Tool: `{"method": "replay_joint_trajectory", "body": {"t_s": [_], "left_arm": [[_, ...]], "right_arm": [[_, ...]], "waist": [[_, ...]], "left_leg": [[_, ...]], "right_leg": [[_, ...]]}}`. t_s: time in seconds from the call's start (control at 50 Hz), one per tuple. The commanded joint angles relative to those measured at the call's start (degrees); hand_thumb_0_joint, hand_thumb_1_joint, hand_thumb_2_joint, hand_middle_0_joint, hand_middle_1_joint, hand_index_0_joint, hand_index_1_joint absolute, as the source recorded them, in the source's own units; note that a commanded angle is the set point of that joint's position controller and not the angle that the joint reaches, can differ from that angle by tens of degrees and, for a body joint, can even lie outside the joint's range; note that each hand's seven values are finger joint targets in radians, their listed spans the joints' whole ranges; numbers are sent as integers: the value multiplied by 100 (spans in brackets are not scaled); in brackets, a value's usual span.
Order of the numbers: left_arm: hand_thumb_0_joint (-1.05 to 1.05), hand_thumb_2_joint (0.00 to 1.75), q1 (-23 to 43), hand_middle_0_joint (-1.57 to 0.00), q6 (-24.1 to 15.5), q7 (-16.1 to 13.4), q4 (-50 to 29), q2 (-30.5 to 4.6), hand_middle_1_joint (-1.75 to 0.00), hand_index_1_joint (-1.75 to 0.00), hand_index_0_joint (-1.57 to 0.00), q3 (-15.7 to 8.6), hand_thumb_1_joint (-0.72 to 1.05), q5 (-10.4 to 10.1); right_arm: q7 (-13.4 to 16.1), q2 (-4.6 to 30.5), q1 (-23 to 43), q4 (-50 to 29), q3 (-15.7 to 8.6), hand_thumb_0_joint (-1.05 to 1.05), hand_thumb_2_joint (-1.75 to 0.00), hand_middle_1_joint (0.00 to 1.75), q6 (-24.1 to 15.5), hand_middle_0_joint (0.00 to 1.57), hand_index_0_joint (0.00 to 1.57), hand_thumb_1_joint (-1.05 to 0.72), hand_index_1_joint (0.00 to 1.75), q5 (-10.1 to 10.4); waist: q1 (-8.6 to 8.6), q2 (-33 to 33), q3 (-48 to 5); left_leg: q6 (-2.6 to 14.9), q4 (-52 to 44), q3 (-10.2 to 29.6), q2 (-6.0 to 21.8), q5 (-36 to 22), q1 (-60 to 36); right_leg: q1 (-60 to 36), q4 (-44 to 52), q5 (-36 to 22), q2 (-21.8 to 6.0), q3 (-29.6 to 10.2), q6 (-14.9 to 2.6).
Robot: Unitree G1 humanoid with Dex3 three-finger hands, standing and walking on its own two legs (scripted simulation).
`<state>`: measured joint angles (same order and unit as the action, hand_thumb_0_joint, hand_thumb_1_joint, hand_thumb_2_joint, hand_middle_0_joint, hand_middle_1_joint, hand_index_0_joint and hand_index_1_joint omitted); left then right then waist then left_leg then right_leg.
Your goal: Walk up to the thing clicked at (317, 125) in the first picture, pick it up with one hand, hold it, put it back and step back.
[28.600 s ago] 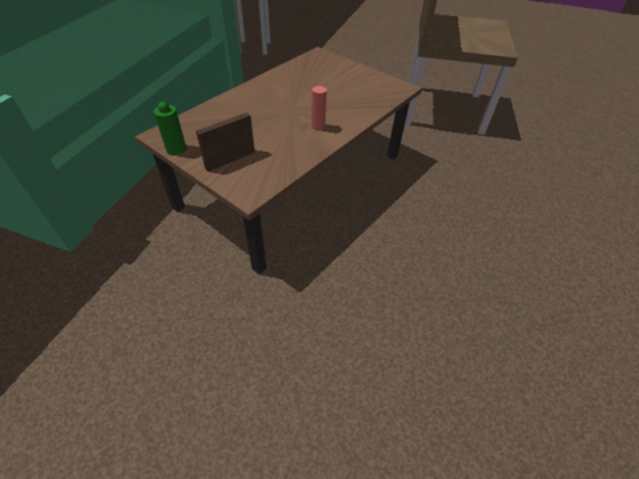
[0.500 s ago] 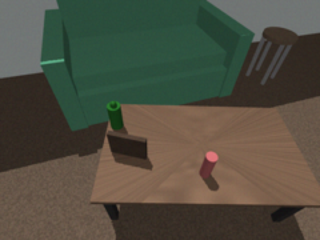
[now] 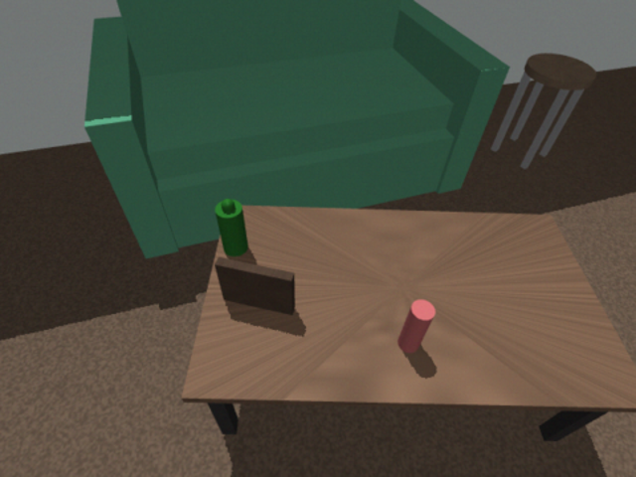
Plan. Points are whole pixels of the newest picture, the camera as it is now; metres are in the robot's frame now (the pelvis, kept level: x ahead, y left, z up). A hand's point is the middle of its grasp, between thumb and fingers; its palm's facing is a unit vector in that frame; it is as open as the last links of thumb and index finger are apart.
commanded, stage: stand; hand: right
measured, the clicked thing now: (415, 327) +0.50 -0.23 -0.33
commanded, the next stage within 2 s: step back in 0.58 s
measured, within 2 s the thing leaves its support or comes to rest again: neither
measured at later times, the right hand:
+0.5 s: hand out of the picture +0.06 -0.26 -0.16, palm faces -0.02 +0.94 -0.35, open 7.3 cm
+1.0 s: hand out of the picture -0.01 -0.24 -0.16, palm faces -0.04 +0.90 -0.44, open 7.3 cm
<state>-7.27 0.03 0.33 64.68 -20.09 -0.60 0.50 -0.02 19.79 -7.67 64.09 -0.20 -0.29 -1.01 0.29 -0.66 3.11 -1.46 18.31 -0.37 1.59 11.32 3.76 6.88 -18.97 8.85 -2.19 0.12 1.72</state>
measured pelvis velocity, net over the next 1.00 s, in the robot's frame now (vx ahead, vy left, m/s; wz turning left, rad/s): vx -0.06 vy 0.04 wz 0.00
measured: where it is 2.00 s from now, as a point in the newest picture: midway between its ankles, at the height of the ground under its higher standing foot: outside the picture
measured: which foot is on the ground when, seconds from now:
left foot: down 0.00-1.00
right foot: down 0.00-0.88, up 0.90-1.00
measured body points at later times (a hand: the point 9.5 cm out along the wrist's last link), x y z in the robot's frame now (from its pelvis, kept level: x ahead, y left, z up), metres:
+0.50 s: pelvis +0.00 +0.00 +0.00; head +0.00 +0.00 +0.45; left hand +0.07 +0.30 -0.13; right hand +0.07 -0.31 -0.13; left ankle -0.01 +0.14 -0.75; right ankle +0.02 -0.14 -0.75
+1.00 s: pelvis -0.06 +0.04 -0.02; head +0.02 +0.07 +0.42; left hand +0.09 +0.35 -0.16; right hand -0.01 -0.28 -0.13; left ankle -0.07 +0.13 -0.75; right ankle -0.03 -0.11 -0.70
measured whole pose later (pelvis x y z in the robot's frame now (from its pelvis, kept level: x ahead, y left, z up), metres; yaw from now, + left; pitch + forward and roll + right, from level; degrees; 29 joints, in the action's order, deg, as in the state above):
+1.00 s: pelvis -0.06 +0.04 -0.02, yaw +0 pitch -1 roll -1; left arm -0.2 4.2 -1.8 52.5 -23.9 -4.1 0.5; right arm -0.3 20.4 -9.0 55.8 -2.7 1.9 -1.9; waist 1.6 -4.1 10.9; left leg 2.6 35.5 -0.4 -1.3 19.2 15.6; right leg 27.3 -54.7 28.8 5.1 -9.0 -1.3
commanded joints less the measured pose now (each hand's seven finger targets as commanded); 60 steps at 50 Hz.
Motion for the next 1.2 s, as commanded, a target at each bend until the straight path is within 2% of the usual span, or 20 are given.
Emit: {"method": "replay_joint_trajectory", "body": {"t_s": [0.0, 0.16, 0.54, 0.56, 0.58, 0.64, 0.7, 0.76, 0.8, 0.82, 0.84, 0.86, 0.88, 0.9, 0.92, 0.96, 1.0, 1.08, 1.12, 1.18], "left_arm": [[0, 90, 231, -20, -142, -60, -377, -1215, -30, -30, -20, -191, 90, 14], [0, 90, 198, -20, -136, -60, -370, -1214, -30, -30, -20, -183, 90, 17], [0, 90, 211, -20, -169, -70, -406, -1240, -30, -30, -20, -171, 90, 12], [0, 90, 241, -20, -99, -103, -544, -1545, -30, -30, -20, -452, 90, -78], [0, 90, 146, -20, -73, -130, -593, -1551, -30, -30, -20, -475, 90, -88], [0, 90, 190, -20, -30, -147, -795, -1513, -30, -30, -20, -512, 90, -88], [0, 90, 387, -20, 32, -139, -1060, -1630, -30, -30, -20, -571, 90, -42], [0, 90, 763, -20, 84, -148, -1385, -1763, -30, -30, -20, -628, 90, 89], [0, 90, 1119, -20, 133, -150, -1579, -1758, -30, -30, -20, -605, 90, 110], [0, 90, 1180, -20, 161, -152, -1637, -1657, -30, -30, -20, -568, 90, 95], [0, 90, 1159, -20, 200, -152, -1704, -1447, -30, -30, -20, -506, 90, 58], [0, 90, 988, -20, 237, -181, -1736, -1101, -30, -30, -20, -439, 90, -15], [0, 90, 759, -20, 295, -232, -1692, -1084, -30, -30, -20, -488, 90, 19], [0, 90, 400, -20, 341, -242, -1608, -1141, -30, -30, -20, -485, 90, 28], [0, 90, 318, -20, 345, -262, -1609, -1063, -30, -30, -20, -474, 90, 25], [0, 90, 361, -20, 340, -282, -1548, -1214, -30, -30, -20, -515, 90, -2], [0, 90, 157, -20, 322, -239, -1585, -1204, -30, -30, -20, -510, 90, -28], [0, 90, 238, -20, 252, -206, -1803, -1162, -30, -30, -20, -528, 90, 47], [0, 90, 309, -20, 219, -190, -1893, -1163, -30, -30, -20, -562, 90, 50], [0, 90, 109, -20, 175, -154, -1904, -1096, -30, -30, -20, -597, 90, 77]], "right_arm": [[61, 1229, 230, -325, -240, 0, -90, 30, -109, 20, 20, -90, 30, 34], [52, 1263, 189, -310, -250, 0, -90, 30, -100, 20, 20, -90, 30, 32], [33, 1272, 180, -299, -251, 0, -90, 30, -97, 20, 20, -90, 30, 27], [8, 1525, 346, -384, -354, 0, -90, 30, 5, 20, 20, -90, 30, 74], [12, 1455, 247, -469, -368, 0, -90, 30, 39, 20, 20, -90, 30, 126], [10, 1414, 121, -587, -413, 0, -90, 30, 103, 20, 20, -90, 30, 160], [-5, 1340, 16, -727, -443, 0, -90, 30, 178, 20, 20, -90, 30, 148], [-35, 1246, -399, -805, -489, 0, -90, 30, 281, 20, 20, -90, 30, 115], [-65, 1299, -708, -851, -547, 0, -90, 30, 287, 20, 20, -90, 30, 123], [-62, 1314, -796, -845, -560, 0, -90, 30, 254, 20, 20, -90, 30, 133], [-34, 1535, -750, -906, -609, 0, -90, 30, 205, 20, 20, -90, 30, 67], [-8, 2001, -452, -1010, -718, 0, -90, 30, 152, 20, 20, -90, 30, -4], [30, 2137, -368, -1094, -741, 0, -90, 30, 102, 20, 20, -90, 30, -80], [62, 1989, -260, -1134, -716, 0, -90, 30, 83, 20, 20, -90, 30, -102], [83, 2084, -163, -1263, -718, 0, -90, 30, 83, 20, 20, -90, 30, -93], [160, 1808, 186, -1414, -694, 0, -90, 30, 74, 20, 20, -90, 30, -107], [223, 1516, 232, -1489, -608, 0, -90, 30, 58, 20, 20, -90, 30, -103], [275, 1447, -243, -1519, -638, 0, -90, 30, 82, 20, 20, -90, 30, -21], [266, 1495, -343, -1581, -646, 0, -90, 30, 94, 20, 20, -90, 30, 4], [228, 1561, -189, -1677, -647, 0, -90, 30, 128, 20, 20, -90, 30, 23]], "waist": [[-35, 64, -304], [-27, 82, -177], [-33, 72, -343], [-100, 20, 289], [-61, 8, 55], [12, -109, -378], [36, -478, -759], [104, -1159, -762], [317, -1242, -688], [355, -1115, -674], [375, -301, -525], [265, 1125, -330], [143, 1005, -398], [-30, 601, -455], [39, 1078, -595], [-51, 1183, -579], [-170, 1038, -633], [97, 764, -683], [209, 709, -663], [141, 796, -706]], "left_leg": [[207, -355, 450, 604, -580, 198], [225, -397, 449, 581, -259, 327], [215, -329, 422, 587, -492, 247], [353, 256, 495, 515, -1268, 670], [374, 461, 414, 527, -1557, 600], [415, 987, 309, 357, -1394, 626], [341, 1914, 36, -41, -415, 587], [373, 2940, 78, -307, 1727, 812], [465, 2756, 322, -118, 1533, 547], [480, 2133, 302, -39, 845, 609], [506, 1050, 835, 498, -567, 899], [629, 58, 2055, 1322, -2065, 846], [766, 76, 2440, 1571, -2795, 495], [809, 410, 1993, 1529, -3525, 302], [826, 409, 2167, 1655, -3683, 343], [998, 562, 1743, 1462, -3294, 194], [959, 901, 1184, 1077, -3535, -272], [1047, 1033, 1171, 1128, -3502, -944], [1376, 1060, 1271, 1322, -3350, -837], [1272, 1221, 1103, 1248, -2781, -467]], "right_leg": [[-104, 214, -555, -511, -383, -252], [-42, 279, -344, -515, -432, -259], [-110, 256, -551, -544, -445, -255], [390, -206, -1419, -440, -486, -291], [304, -332, -1677, -446, -419, -367], [200, -434, -1871, -591, -556, -630], [463, -246, -1676, -1113, -1074, -1043], [907, -254, -1511, -1699, -1464, -1555], [1445, -549, -1218, -1592, -1227, -1357], [1324, -1009, -1119, -1296, -976, -1129], [1328, -1804, -551, -642, -579, -753], [1835, -2830, 882, 524, -238, -389], [2208, -3420, 2387, 875, -813, -351], [2225, -3884, 2499, 805, -961, -357], [2277, -4178, 2567, 907, -1098, -358], [2296, -4538, 2157, 780, -1256, -349], [2493, -4597, 1744, 768, -1126, -293], [2478, -3706, 1744, 700, -869, -93], [2158, -3224, 1848, 563, -738, -57], [1552, -2112, 1620, 391, -400, -185]]}}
